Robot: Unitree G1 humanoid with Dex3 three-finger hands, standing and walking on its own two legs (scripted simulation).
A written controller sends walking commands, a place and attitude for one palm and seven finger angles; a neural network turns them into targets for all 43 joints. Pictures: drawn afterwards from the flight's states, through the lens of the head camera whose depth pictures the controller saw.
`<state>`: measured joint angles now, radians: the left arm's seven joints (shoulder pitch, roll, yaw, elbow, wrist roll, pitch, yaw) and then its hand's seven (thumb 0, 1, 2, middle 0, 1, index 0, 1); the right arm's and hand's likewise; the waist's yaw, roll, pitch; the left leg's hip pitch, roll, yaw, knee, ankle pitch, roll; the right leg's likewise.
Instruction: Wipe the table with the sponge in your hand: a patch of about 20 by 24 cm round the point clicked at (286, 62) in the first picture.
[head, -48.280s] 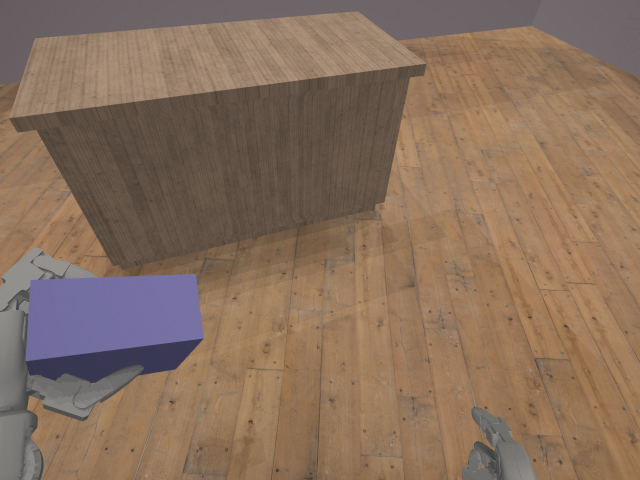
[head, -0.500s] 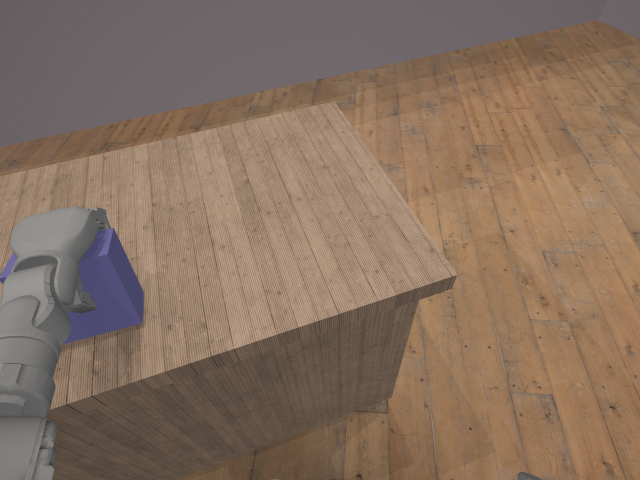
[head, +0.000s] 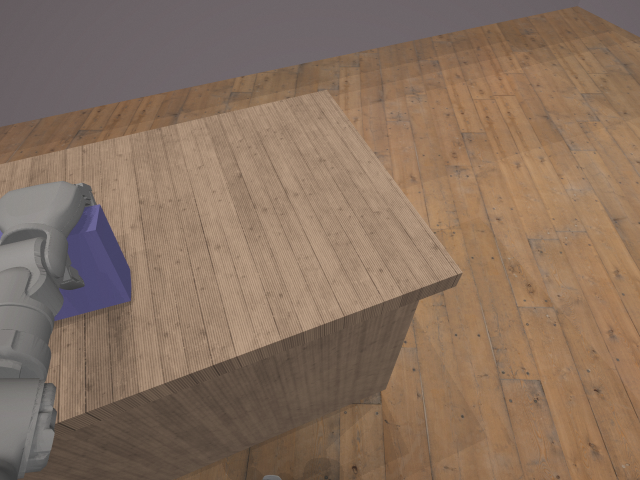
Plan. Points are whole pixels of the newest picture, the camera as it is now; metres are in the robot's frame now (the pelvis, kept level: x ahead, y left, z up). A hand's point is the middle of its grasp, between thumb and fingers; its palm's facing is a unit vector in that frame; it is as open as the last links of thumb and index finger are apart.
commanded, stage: wipe forward along the first lane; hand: left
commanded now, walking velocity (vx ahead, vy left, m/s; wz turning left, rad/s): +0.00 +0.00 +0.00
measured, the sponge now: (75, 276) +0.37 +0.37 +0.02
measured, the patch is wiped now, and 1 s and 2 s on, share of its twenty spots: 0.30 0.45 0.60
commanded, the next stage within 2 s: slide across to the middle lane in 0.18 s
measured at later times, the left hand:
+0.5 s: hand (72, 213) +0.43 +0.36 +0.08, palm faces -0.12 +0.04 -0.99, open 10.7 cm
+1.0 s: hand (117, 201) +0.46 +0.31 +0.08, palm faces -0.10 +0.02 -1.00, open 10.7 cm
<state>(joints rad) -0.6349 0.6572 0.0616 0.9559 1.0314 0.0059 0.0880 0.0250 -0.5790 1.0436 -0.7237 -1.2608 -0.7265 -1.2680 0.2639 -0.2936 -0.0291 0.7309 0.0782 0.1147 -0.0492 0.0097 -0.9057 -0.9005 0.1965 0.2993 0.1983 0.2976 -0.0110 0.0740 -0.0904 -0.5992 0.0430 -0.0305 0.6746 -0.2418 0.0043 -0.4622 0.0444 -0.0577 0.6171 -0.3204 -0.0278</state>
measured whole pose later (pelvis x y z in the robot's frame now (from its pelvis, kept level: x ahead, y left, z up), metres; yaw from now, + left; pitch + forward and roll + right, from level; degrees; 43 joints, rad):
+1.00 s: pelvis +0.04 +0.01 +0.01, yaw +0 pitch +10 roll -2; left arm -0.72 0.50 -0.11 0.91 1.01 0.21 0.13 0.00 -0.55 1.05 -0.68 -1.31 -0.68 -1.32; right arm 0.22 -0.27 -0.03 0.74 0.07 0.13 -0.02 0.01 -0.91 -0.90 0.20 0.30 0.20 0.30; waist -0.01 0.06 -0.09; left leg -0.50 0.01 -0.01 0.60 -0.26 0.02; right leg -0.36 0.01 -0.04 0.52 -0.33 0.00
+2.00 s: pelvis +0.04 +0.00 +0.01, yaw +0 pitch +3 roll -1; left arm -0.29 0.38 -0.18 0.41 0.98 0.38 0.14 -0.01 -0.52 1.04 -0.62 -1.37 -0.63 -1.37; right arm 0.13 -0.26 0.00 0.68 0.09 0.19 -0.01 0.01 -0.91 -0.90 0.19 0.30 0.20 0.30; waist 0.04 0.09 -0.09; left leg -0.34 0.01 -0.01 0.54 -0.25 0.01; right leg -0.22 0.01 -0.03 0.49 -0.33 -0.02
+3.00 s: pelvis +0.03 -0.01 +0.01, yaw +1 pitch +0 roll +0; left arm -0.08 0.34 -0.27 0.11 0.99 0.49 0.11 -0.01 -0.53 1.04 -0.61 -1.37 -0.65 -1.34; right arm 0.04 -0.27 0.00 0.68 0.08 0.14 0.00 0.01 -0.91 -0.90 0.19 0.30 0.19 0.30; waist 0.09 0.11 -0.06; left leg -0.27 0.02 -0.01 0.52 -0.24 -0.01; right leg -0.16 0.02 -0.04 0.51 -0.34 -0.04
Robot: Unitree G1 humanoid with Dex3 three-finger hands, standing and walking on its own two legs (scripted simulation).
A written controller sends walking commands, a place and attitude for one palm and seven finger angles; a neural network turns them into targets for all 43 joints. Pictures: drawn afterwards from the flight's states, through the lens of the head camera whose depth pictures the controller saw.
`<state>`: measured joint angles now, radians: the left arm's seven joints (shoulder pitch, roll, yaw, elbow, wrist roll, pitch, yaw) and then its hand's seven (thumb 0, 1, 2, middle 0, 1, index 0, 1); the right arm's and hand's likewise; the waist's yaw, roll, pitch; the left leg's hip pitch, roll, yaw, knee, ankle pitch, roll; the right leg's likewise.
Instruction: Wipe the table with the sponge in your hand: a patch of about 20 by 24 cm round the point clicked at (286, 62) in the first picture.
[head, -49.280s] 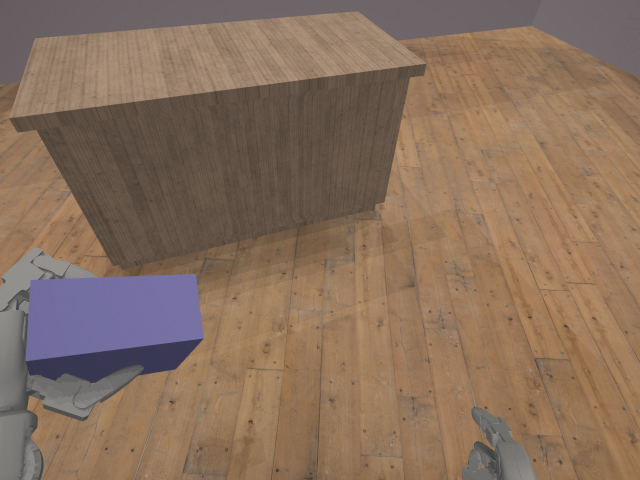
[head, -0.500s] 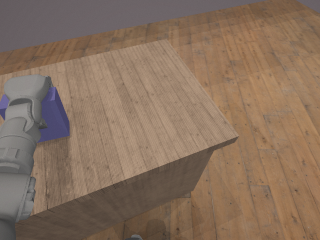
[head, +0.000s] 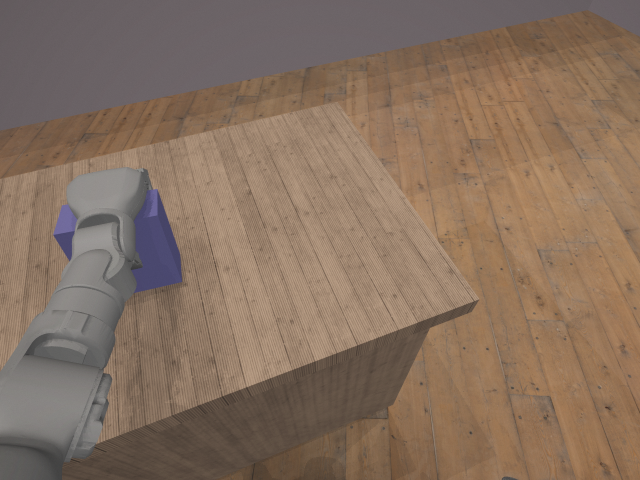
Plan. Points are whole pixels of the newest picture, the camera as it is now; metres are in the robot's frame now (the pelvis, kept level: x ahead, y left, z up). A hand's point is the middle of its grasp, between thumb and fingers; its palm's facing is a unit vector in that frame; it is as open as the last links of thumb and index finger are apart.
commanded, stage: wipe back along the middle lane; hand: left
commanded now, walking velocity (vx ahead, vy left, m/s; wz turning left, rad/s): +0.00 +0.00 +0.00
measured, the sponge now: (130, 257) +0.41 +0.30 +0.02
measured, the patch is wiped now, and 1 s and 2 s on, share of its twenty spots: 0.45 0.60 0.75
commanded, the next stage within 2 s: slide across to the third lane in 1.68 s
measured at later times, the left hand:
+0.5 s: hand (139, 249) +0.38 +0.26 +0.07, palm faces -0.06 -0.03 -1.00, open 10.7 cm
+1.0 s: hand (141, 279) +0.34 +0.24 +0.07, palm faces -0.01 -0.02 -1.00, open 10.7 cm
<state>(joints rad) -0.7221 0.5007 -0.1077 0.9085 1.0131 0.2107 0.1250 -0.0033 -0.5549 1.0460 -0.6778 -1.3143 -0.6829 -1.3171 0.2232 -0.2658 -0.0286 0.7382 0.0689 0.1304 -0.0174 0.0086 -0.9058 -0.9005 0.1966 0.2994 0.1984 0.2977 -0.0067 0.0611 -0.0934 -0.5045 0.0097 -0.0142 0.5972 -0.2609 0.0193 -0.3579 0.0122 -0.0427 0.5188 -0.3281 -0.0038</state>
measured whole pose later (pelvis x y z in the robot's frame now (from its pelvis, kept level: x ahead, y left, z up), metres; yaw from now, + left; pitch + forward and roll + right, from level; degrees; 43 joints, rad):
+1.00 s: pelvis +0.00 -0.01 +0.01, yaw +0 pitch +3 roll -1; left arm -0.29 0.38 -0.18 0.41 0.98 0.38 0.14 -0.01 -0.52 1.04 -0.62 -1.37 -0.63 -1.37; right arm 0.13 -0.26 0.00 0.68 0.09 0.19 -0.01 0.01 -0.91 -0.90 0.19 0.30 0.20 0.30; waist 0.04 0.09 -0.09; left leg -0.34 0.01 -0.01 0.54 -0.25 0.01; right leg -0.22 0.01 -0.03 0.49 -0.33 -0.02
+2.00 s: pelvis -0.01 -0.03 +0.00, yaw +0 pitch +0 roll +0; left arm -0.08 0.34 -0.27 0.11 0.99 0.49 0.11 -0.01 -0.53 1.04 -0.61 -1.37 -0.65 -1.34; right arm 0.04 -0.27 0.00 0.68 0.08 0.14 0.00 0.01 -0.91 -0.90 0.19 0.30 0.19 0.30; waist 0.09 0.11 -0.06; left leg -0.27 0.02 -0.01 0.52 -0.24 -0.01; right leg -0.16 0.02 -0.04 0.51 -0.34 -0.04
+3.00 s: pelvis -0.04 -0.05 +0.00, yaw +1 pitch +1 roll +1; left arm -0.51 0.21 -0.34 0.65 0.97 0.47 0.16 -0.01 -0.57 1.04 -0.69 -1.29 -0.73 -1.26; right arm 0.09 -0.25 0.00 0.75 0.09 0.14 -0.02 0.01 -0.91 -0.90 0.19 0.30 0.20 0.30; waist 0.07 0.09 -0.10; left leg -0.37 0.03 -0.04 0.54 -0.20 -0.01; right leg -0.28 0.04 -0.06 0.59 -0.33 -0.07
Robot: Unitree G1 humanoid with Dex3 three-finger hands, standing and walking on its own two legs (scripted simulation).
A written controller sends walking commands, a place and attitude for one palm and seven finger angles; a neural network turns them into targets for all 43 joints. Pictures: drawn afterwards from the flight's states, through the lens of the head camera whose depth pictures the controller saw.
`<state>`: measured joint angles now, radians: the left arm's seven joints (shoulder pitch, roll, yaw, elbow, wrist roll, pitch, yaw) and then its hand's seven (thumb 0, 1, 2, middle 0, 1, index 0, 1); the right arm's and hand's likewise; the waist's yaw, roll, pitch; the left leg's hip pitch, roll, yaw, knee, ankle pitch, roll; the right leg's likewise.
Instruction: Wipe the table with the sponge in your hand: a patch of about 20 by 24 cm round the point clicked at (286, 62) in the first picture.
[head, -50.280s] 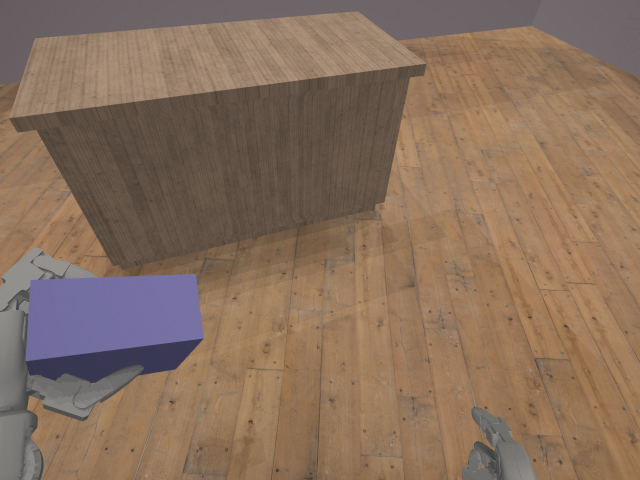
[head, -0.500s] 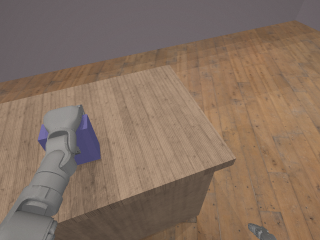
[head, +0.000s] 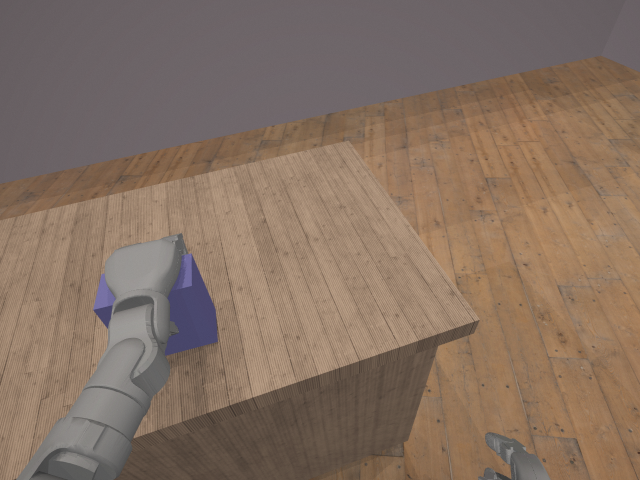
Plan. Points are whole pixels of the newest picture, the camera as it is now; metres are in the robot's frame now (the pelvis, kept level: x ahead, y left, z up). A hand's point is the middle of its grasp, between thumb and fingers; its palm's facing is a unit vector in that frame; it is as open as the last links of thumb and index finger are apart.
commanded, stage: wipe back along the middle lane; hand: left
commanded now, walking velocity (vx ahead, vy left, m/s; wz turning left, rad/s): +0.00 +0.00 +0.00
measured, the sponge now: (167, 318) +0.33 +0.26 +0.00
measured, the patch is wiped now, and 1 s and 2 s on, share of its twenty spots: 0.60 0.75 0.80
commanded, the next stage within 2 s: slide across to the third lane in 0.68 s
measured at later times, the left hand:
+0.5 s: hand (165, 321) +0.29 +0.23 +0.06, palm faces +0.02 -0.04 -1.00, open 10.7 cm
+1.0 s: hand (175, 336) +0.27 +0.21 +0.06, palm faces +0.00 -0.06 -1.00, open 10.7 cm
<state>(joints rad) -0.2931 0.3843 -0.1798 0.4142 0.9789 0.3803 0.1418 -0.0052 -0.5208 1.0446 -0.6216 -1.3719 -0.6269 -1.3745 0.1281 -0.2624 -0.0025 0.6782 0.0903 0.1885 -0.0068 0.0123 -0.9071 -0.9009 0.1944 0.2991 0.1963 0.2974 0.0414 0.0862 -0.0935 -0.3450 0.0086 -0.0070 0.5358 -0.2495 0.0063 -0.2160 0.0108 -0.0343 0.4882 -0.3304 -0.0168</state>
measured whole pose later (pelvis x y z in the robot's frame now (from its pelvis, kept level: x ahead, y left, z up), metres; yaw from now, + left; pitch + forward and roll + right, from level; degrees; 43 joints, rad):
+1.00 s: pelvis -0.01 -0.02 +0.00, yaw +0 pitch +0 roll +0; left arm -0.08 0.34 -0.27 0.11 0.99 0.49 0.11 -0.01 -0.53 1.04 -0.61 -1.37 -0.65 -1.34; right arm 0.04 -0.27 0.00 0.68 0.08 0.14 0.00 0.01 -0.91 -0.90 0.19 0.30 0.19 0.30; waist 0.09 0.11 -0.06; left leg -0.27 0.02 -0.01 0.52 -0.24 -0.01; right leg -0.16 0.02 -0.04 0.51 -0.34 -0.04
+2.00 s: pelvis -0.04 -0.04 -0.01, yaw +1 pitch +1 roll +1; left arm -0.51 0.21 -0.34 0.65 0.97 0.47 0.16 -0.01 -0.57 1.04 -0.69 -1.29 -0.73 -1.26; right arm 0.09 -0.25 0.00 0.75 0.09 0.14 -0.02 0.01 -0.91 -0.90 0.19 0.30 0.20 0.30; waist 0.07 0.09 -0.10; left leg -0.37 0.03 -0.04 0.54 -0.20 -0.01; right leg -0.28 0.04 -0.06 0.59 -0.33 -0.07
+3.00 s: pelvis -0.03 -0.05 -0.01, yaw -1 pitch +10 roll +0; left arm -0.81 0.39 -0.12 1.04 1.00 0.31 0.15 0.03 -0.58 1.04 -0.70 -1.28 -0.74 -1.26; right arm 0.20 -0.28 -0.01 0.74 0.08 0.15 -0.03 0.01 -0.91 -0.90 0.20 0.30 0.20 0.30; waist -0.06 0.07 -0.12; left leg -0.55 0.07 -0.04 0.61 -0.23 0.02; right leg -0.45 0.08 -0.05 0.61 -0.33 -0.09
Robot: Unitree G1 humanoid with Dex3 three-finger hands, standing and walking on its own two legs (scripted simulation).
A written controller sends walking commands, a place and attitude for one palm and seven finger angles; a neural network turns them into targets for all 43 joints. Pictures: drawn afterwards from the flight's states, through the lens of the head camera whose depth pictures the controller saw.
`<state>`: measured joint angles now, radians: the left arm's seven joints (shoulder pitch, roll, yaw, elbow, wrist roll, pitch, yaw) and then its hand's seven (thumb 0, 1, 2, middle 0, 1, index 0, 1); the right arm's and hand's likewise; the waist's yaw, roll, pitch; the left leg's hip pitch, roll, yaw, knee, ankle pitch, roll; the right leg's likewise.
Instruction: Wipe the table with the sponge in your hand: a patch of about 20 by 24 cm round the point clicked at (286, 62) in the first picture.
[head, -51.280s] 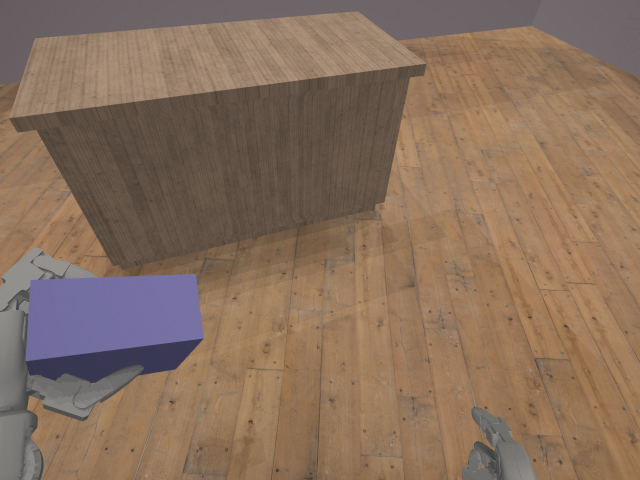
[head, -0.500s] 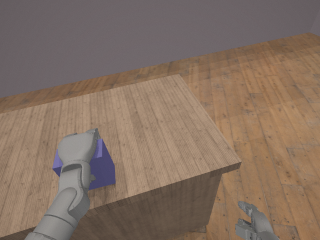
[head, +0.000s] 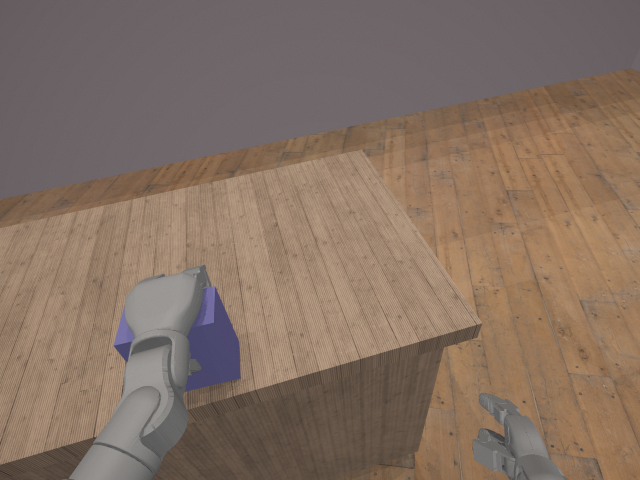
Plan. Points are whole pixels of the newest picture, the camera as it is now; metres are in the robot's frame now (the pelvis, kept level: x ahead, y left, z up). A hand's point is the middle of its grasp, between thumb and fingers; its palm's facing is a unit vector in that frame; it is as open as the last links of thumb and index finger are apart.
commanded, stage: slide across to the third lane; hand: left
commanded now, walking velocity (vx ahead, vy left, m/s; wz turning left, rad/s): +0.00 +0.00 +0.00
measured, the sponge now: (190, 352) +0.27 +0.24 +0.00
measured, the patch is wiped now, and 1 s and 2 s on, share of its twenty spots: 0.75 0.80 0.95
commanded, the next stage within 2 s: wipe forward along the third lane in 0.50 s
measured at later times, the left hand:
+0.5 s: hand (217, 322) +0.29 +0.19 +0.06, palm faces +0.01 -0.05 -1.00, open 10.7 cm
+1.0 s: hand (235, 300) +0.33 +0.17 +0.06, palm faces -0.04 -0.03 -1.00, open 10.6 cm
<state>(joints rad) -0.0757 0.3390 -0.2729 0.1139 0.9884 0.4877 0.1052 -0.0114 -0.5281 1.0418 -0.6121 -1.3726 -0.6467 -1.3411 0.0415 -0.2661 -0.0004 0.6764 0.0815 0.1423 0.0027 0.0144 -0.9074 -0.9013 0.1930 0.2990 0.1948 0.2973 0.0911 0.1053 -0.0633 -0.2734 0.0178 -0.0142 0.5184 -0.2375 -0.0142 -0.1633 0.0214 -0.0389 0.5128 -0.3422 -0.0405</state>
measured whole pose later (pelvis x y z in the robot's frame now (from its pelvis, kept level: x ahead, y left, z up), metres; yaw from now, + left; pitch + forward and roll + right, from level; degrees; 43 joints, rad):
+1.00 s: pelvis -0.03 -0.02 -0.01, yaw +1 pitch +1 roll +1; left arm -0.51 0.21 -0.34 0.65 0.97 0.47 0.16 -0.01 -0.57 1.04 -0.69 -1.29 -0.73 -1.26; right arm 0.09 -0.25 0.00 0.75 0.09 0.14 -0.02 0.01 -0.91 -0.90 0.19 0.30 0.20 0.30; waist 0.07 0.09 -0.10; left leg -0.37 0.03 -0.04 0.54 -0.20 -0.01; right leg -0.28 0.04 -0.06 0.59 -0.33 -0.07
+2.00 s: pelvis -0.02 -0.03 -0.01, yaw -1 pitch +10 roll +0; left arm -0.81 0.39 -0.12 1.04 1.00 0.31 0.15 0.03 -0.58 1.04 -0.70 -1.28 -0.74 -1.26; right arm 0.20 -0.28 -0.01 0.74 0.08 0.15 -0.03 0.01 -0.91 -0.90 0.20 0.30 0.20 0.30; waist -0.06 0.07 -0.12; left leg -0.55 0.07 -0.04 0.61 -0.23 0.02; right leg -0.45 0.08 -0.05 0.61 -0.33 -0.09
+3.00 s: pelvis +0.01 +0.04 +0.00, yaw -1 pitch +7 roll -1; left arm -0.66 0.18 -0.33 0.79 0.98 0.55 0.24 0.00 -0.52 1.04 -0.61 -1.39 -0.64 -1.36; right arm 0.08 -0.22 0.00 0.71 0.08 0.23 0.03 0.01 -0.91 -0.90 0.19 0.30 0.20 0.30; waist 0.03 0.05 -0.15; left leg -0.43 -0.01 0.00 0.57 -0.26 0.03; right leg -0.30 0.00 -0.01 0.51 -0.33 0.00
